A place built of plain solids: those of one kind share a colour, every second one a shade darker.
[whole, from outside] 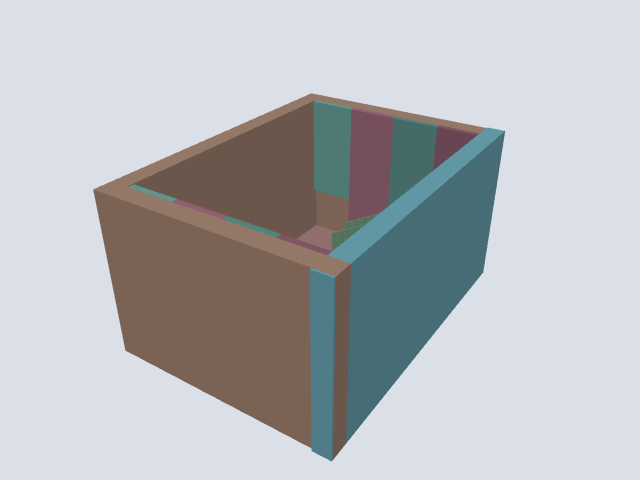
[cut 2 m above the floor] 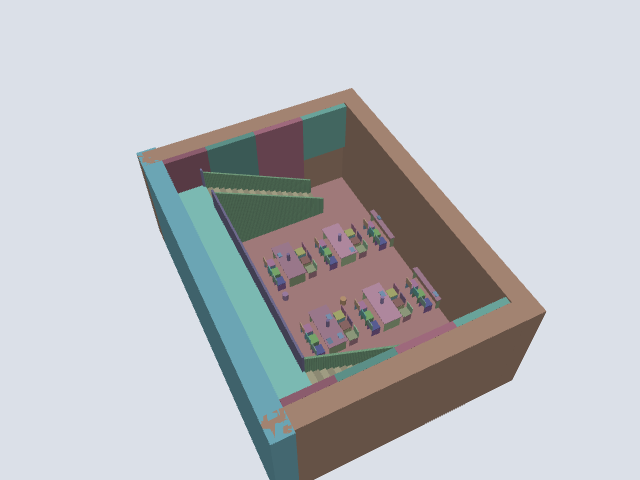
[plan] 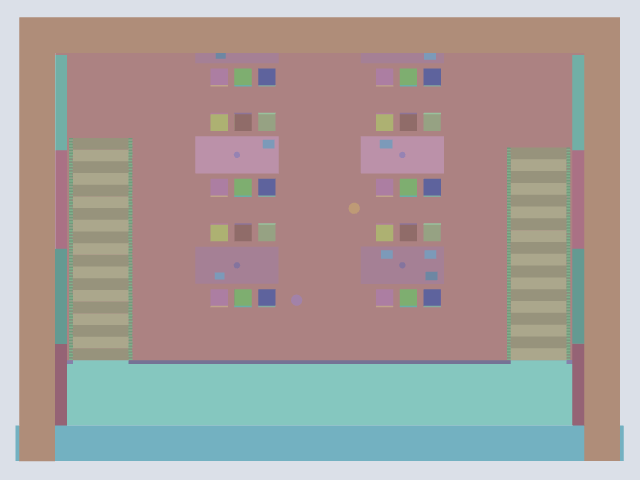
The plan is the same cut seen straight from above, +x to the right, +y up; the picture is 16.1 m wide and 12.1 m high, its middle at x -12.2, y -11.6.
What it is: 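A reading hall with a gallery and stack wings, one wing of it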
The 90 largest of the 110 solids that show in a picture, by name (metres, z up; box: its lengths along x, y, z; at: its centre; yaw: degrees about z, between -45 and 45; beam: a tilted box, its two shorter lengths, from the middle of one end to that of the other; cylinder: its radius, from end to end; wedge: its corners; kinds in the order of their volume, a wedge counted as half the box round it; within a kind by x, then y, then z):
{
 "wall_wing_1": {"box": [0.9, 11.19, 8.08], "at": [-19.33, -11.58, 3.74]},
 "wall_wing_2": {"box": [15.14, 0.9, 8.08], "at": [-12.21, -6.44, 3.74]},
 "wall_wing_3": {"box": [0.9, 11.19, 8.08], "at": [-5.09, -11.58, 3.74]},
 "wall_1": {"box": [15.34, 0.9, 8.08], "at": [-12.21, -16.72, 3.74]},
 "floor_main_1": {"box": [13.34, 9.39, 0.3], "at": [-12.21, -11.58, -0.15]},
 "step_gal_1": {"box": [1.4, 0.3, 3.27], "at": [-17.73, -14.48, 1.33]},
 "step_gal_2": {"box": [1.4, 0.3, 3.11], "at": [-17.73, -14.19, 1.26]},
 "step_gal_3": {"box": [1.4, 0.3, 2.96], "at": [-17.73, -13.89, 1.18]},
 "step_gal_4": {"box": [1.4, 0.3, 2.8], "at": [-17.73, -13.6, 1.1]},
 "step_gal_5": {"box": [1.4, 0.3, 2.64], "at": [-17.73, -13.3, 1.02]},
 "step_gal_6": {"box": [1.4, 0.3, 2.49], "at": [-17.73, -13.01, 0.94]},
 "step_gal_7": {"box": [1.4, 0.3, 2.33], "at": [-17.73, -12.71, 0.87]},
 "step_gal_8": {"box": [1.4, 0.3, 2.18], "at": [-17.73, -12.42, 0.79]},
 "step_gal_9": {"box": [1.4, 0.3, 2.02], "at": [-17.73, -12.12, 0.71]},
 "step_gal_10": {"box": [1.4, 0.3, 1.86], "at": [-17.73, -11.83, 0.63]},
 "step_gal_11": {"box": [1.4, 0.3, 1.71], "at": [-17.73, -11.53, 0.55]},
 "step_gal_12": {"box": [1.4, 0.3, 1.55], "at": [-17.73, -11.24, 0.47]},
 "step_gal_13": {"box": [1.4, 0.3, 1.39], "at": [-17.73, -10.94, 0.4]},
 "step_gal_14": {"box": [1.4, 0.3, 1.24], "at": [-17.73, -10.65, 0.32]},
 "step_gal_15": {"box": [1.4, 0.3, 1.08], "at": [-17.73, -10.35, 0.24]},
 "step_gal_16": {"box": [1.4, 0.3, 0.93], "at": [-17.73, -10.06, 0.16]},
 "step_gal_17": {"box": [1.4, 0.3, 0.77], "at": [-17.73, -9.76, 0.08]},
 "step_gal_18": {"box": [1.4, 0.3, 0.61], "at": [-17.73, -9.47, 0.01]},
 "step_gal_19": {"box": [1.4, 0.3, 0.46], "at": [-17.73, -9.17, -0.07]},
 "step_gal_20": {"box": [1.4, 0.3, 3.26], "at": [-6.69, -14.48, 1.33]},
 "step_gal_21": {"box": [1.4, 0.3, 3.1], "at": [-6.69, -14.18, 1.25]},
 "step_gal_22": {"box": [1.4, 0.3, 2.93], "at": [-6.69, -13.88, 1.17]},
 "step_gal_23": {"box": [1.4, 0.3, 2.77], "at": [-6.69, -13.59, 1.08]},
 "step_gal_24": {"box": [1.4, 0.3, 2.6], "at": [-6.69, -13.29, 1.0]},
 "step_gal_25": {"box": [1.4, 0.3, 2.44], "at": [-6.69, -12.99, 0.92]},
 "step_gal_26": {"box": [1.4, 0.3, 2.27], "at": [-6.69, -12.69, 0.84]},
 "step_gal_27": {"box": [1.4, 0.3, 2.11], "at": [-6.69, -12.39, 0.76]},
 "step_gal_28": {"box": [1.4, 0.3, 1.95], "at": [-6.69, -12.1, 0.67]},
 "step_gal_29": {"box": [1.4, 0.3, 1.78], "at": [-6.69, -11.8, 0.59]},
 "step_gal_30": {"box": [1.4, 0.3, 1.62], "at": [-6.69, -11.5, 0.51]},
 "step_gal_31": {"box": [1.4, 0.3, 1.45], "at": [-6.69, -11.2, 0.43]},
 "step_gal_32": {"box": [1.4, 0.3, 1.29], "at": [-6.69, -10.9, 0.34]},
 "step_gal_33": {"box": [1.4, 0.3, 1.12], "at": [-6.69, -10.61, 0.26]},
 "step_gal_34": {"box": [1.4, 0.3, 0.96], "at": [-6.69, -10.31, 0.18]},
 "step_gal_35": {"box": [1.4, 0.3, 0.79], "at": [-6.69, -10.01, 0.1]},
 "step_gal_36": {"box": [1.4, 0.3, 0.63], "at": [-6.69, -9.71, 0.01]},
 "step_gal_37": {"box": [1.4, 0.3, 0.46], "at": [-6.69, -9.41, -0.07]},
 "arc_1": {"box": [0.3, 2.06, 8.08], "at": [-18.73, -15.25, 3.74]},
 "arc_2": {"box": [0.3, 2.48, 8.08], "at": [-18.73, -10.58, 3.74]},
 "arc_3": {"box": [0.3, 2.06, 8.08], "at": [-5.69, -15.25, 3.74]},
 "arc_4": {"box": [0.3, 2.48, 8.08], "at": [-5.69, -10.58, 3.74]},
 "arc_head_1": {"box": [0.3, 2.4, 5.28], "at": [-18.73, -13.02, 5.14]},
 "arc_head_2": {"box": [0.3, 2.4, 5.28], "at": [-18.73, -8.14, 5.14]},
 "arc_head_3": {"box": [0.3, 2.4, 5.28], "at": [-5.69, -13.02, 5.14]},
 "arc_head_4": {"box": [0.3, 2.4, 5.28], "at": [-5.69, -8.14, 5.14]},
 "floor_1": {"box": [12.74, 1.65, 0.25], "at": [-12.21, -15.45, 3.0]},
 "rail_guard_1": {"box": [0.15, 0.1, 1.07], "at": [-18.5, -14.68, 3.66]},
 "rail_guard_2": {"box": [9.64, 0.1, 1.07], "at": [-12.21, -14.68, 3.66]},
 "table_top_1": {"box": [2.1, 0.94, 0.04], "at": [-14.29, -12.24, 0.73]},
 "table_top_2": {"box": [2.1, 0.94, 0.04], "at": [-14.29, -9.46, 0.73]},
 "table_top_3": {"box": [2.1, 0.26, 0.04], "at": [-14.29, -7.02, 0.73]},
 "table_top_4": {"box": [2.1, 0.94, 0.04], "at": [-10.12, -12.24, 0.73]},
 "table_top_5": {"box": [2.1, 0.94, 0.04], "at": [-10.12, -9.46, 0.73]},
 "table_top_6": {"box": [2.1, 0.26, 0.04], "at": [-10.12, -7.02, 0.73]},
 "table_end_1": {"box": [0.04, 0.82, 0.76], "at": [-13.31, -12.24, 0.33]},
 "table_end_2": {"box": [0.04, 0.82, 0.76], "at": [-13.31, -9.46, 0.33]},
 "table_end_3": {"box": [0.04, 0.82, 0.76], "at": [-9.14, -12.24, 0.33]},
 "table_end_4": {"box": [0.04, 0.82, 0.76], "at": [-9.14, -9.46, 0.33]},
 "table_chair0n_seat_1": {"box": [0.44, 0.44, 0.05], "at": [-13.54, -10.28, 0.45]},
 "table_chair0n_seat_2": {"box": [0.44, 0.44, 0.05], "at": [-13.54, -7.49, 0.45]},
 "table_chair0n_seat_3": {"box": [0.44, 0.44, 0.05], "at": [-9.37, -13.06, 0.45]},
 "table_chair0n_seat_4": {"box": [0.44, 0.44, 0.05], "at": [-9.37, -10.28, 0.45]},
 "table_chair0n_seat_5": {"box": [0.44, 0.44, 0.05], "at": [-9.37, -7.49, 0.45]},
 "table_chair1n_seat_1": {"box": [0.44, 0.44, 0.05], "at": [-14.14, -10.28, 0.45]},
 "table_chair1n_seat_2": {"box": [0.44, 0.44, 0.05], "at": [-14.14, -7.49, 0.45]},
 "table_chair1n_seat_3": {"box": [0.44, 0.44, 0.05], "at": [-9.97, -13.06, 0.45]},
 "table_chair1n_seat_4": {"box": [0.44, 0.44, 0.05], "at": [-9.97, -10.28, 0.45]},
 "table_chair1n_seat_5": {"box": [0.44, 0.44, 0.05], "at": [-9.97, -7.49, 0.45]},
 "table_chair2n_seat_1": {"box": [0.44, 0.44, 0.05], "at": [-14.74, -10.28, 0.45]},
 "table_chair2n_seat_2": {"box": [0.44, 0.44, 0.05], "at": [-14.74, -7.49, 0.45]},
 "table_chair2n_seat_3": {"box": [0.44, 0.44, 0.05], "at": [-10.57, -13.06, 0.45]},
 "table_chair2n_seat_4": {"box": [0.44, 0.44, 0.05], "at": [-10.57, -10.28, 0.45]},
 "table_chair2n_seat_5": {"box": [0.44, 0.44, 0.05], "at": [-10.57, -7.49, 0.45]},
 "table_chair0s_seat_1": {"box": [0.44, 0.44, 0.05], "at": [-13.54, -11.41, 0.45]},
 "table_chair0s_seat_2": {"box": [0.44, 0.44, 0.05], "at": [-13.54, -8.63, 0.45]},
 "table_chair0s_seat_3": {"box": [0.44, 0.44, 0.05], "at": [-9.37, -11.41, 0.45]},
 "table_chair0s_seat_4": {"box": [0.44, 0.44, 0.05], "at": [-9.37, -8.63, 0.45]},
 "table_chair1s_seat_1": {"box": [0.44, 0.44, 0.05], "at": [-14.14, -8.63, 0.45]},
 "table_chair1s_seat_2": {"box": [0.44, 0.44, 0.05], "at": [-9.97, -11.41, 0.45]},
 "table_chair1s_seat_3": {"box": [0.44, 0.44, 0.05], "at": [-9.97, -8.63, 0.45]},
 "table_chair2s_seat_1": {"box": [0.44, 0.44, 0.05], "at": [-14.74, -8.63, 0.45]},
 "table_chair2s_seat_2": {"box": [0.44, 0.44, 0.05], "at": [-10.57, -11.41, 0.45]},
 "table_chair2s_seat_3": {"box": [0.44, 0.44, 0.05], "at": [-10.57, -8.63, 0.45]},
 "zclut_bin_1": {"cylinder": 0.14, "from": [-11.34, -10.8, -0.05], "to": [-11.34, -10.8, 0.38]},
 "zclutw_bin_1": {"cylinder": 0.14, "from": [-12.79, -13.12, -0.05], "to": [-12.79, -13.12, 0.38]}
}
